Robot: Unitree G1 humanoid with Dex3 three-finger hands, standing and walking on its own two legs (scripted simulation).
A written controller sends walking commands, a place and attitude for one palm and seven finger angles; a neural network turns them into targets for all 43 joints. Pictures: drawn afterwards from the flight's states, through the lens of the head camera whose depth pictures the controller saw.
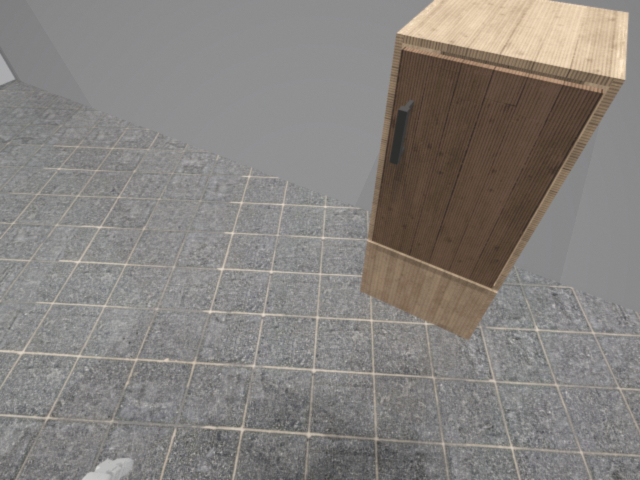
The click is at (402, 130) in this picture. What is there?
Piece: cupboard door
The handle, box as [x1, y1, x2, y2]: [390, 100, 413, 164]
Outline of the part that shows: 412,100 409,100 404,106 401,106 398,109 390,156 390,162 396,164 399,161 400,155 404,149 402,144 408,112 413,104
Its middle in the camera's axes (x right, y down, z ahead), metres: +0.19 -0.25 +0.90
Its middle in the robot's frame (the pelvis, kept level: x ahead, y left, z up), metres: +0.85 -0.15 -0.02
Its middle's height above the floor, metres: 0.75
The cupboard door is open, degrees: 0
